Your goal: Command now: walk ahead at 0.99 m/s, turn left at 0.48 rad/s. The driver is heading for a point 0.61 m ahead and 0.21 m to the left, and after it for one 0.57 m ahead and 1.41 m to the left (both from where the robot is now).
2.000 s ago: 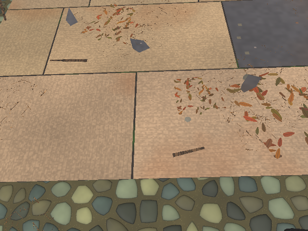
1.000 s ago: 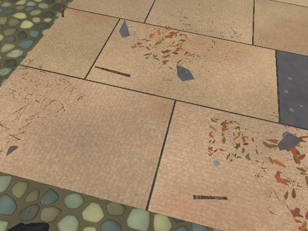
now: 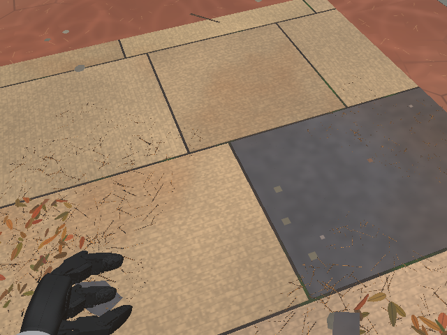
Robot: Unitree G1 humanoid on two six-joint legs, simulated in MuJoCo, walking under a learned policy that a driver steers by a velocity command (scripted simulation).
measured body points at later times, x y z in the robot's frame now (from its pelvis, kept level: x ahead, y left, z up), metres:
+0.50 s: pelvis +0.42 +0.06 -0.03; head +0.42 +0.09 +0.42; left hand +0.33 +0.34 -0.17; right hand +0.71 -0.11 -0.08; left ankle +0.54 +0.15 -0.72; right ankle +0.21 -0.16 -0.65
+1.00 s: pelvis +0.71 +0.18 +0.00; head +0.72 +0.22 +0.44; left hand +0.64 +0.51 -0.07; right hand +1.03 +0.11 -0.09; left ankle +0.57 +0.16 -0.63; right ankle +0.88 +0.24 -0.72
